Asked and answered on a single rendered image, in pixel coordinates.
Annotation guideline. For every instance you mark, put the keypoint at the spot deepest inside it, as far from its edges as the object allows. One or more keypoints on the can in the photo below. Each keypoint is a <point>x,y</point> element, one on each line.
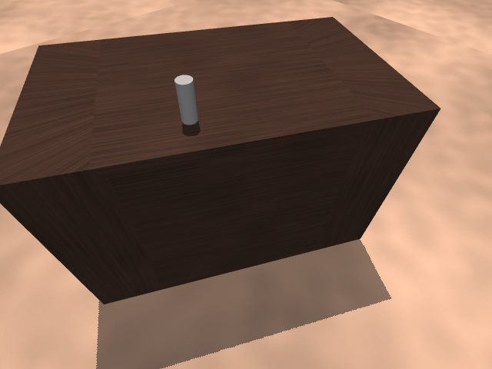
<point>186,99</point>

